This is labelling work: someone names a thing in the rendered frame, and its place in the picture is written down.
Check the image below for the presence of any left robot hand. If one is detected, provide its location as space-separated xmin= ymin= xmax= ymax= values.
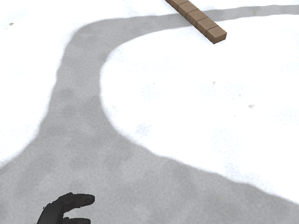
xmin=36 ymin=192 xmax=95 ymax=224

